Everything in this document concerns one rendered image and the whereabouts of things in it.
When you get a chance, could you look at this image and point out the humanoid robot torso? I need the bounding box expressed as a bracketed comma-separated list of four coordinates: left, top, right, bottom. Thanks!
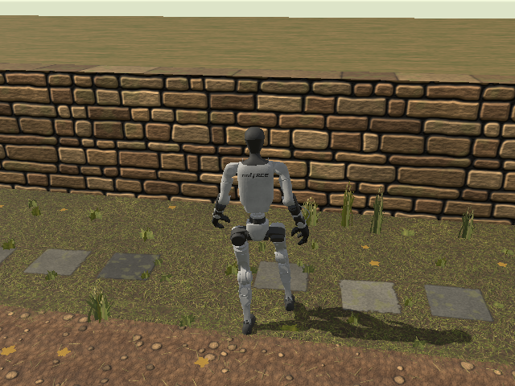
[237, 158, 274, 241]

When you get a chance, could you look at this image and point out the left robot hand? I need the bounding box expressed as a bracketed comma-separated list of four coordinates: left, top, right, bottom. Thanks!
[212, 215, 230, 228]

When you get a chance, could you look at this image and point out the left robot forearm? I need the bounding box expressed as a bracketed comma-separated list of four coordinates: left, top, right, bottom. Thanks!
[212, 193, 226, 219]

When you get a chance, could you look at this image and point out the right robot forearm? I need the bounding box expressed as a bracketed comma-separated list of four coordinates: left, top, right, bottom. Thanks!
[288, 193, 307, 228]

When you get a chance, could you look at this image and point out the robot head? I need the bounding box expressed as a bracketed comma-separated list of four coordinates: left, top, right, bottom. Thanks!
[241, 127, 269, 166]

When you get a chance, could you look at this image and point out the left robot upper arm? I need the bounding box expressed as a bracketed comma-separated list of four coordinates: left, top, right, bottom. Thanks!
[218, 162, 239, 205]

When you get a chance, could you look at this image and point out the right robot hand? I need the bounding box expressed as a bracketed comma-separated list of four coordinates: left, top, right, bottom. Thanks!
[291, 225, 309, 245]

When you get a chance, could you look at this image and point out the right robot upper arm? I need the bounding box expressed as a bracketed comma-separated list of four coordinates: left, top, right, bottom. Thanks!
[272, 161, 295, 207]

